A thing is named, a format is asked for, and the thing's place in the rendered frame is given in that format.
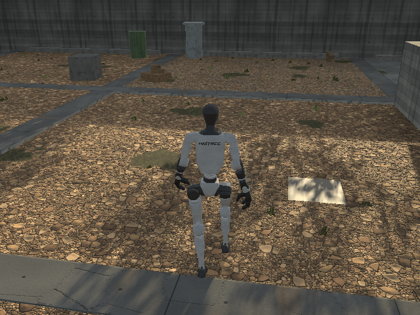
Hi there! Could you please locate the right robot foot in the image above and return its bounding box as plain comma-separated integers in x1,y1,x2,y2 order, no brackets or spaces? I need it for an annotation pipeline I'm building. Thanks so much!
221,242,230,253

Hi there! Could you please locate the left robot upper arm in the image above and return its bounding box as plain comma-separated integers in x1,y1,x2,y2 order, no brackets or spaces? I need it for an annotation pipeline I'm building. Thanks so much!
179,132,197,167

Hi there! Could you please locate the robot torso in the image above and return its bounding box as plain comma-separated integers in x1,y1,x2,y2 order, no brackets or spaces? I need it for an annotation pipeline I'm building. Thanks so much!
195,129,226,197

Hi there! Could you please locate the right robot upper arm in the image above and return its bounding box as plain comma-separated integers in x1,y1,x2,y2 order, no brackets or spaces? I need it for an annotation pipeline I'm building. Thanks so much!
224,133,242,170

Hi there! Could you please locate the robot right forearm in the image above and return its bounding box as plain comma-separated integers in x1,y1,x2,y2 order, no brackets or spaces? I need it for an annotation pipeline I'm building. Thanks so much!
235,160,250,193

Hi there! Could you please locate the right robot hand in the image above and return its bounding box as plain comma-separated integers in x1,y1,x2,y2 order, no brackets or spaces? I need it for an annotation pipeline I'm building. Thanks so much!
236,191,252,209

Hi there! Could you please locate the left robot hand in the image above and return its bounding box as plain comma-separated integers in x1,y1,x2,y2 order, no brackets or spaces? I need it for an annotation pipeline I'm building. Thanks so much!
174,177,190,190

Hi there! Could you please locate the robot left forearm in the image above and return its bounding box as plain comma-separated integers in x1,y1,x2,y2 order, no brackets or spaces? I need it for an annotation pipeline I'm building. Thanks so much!
175,157,186,180

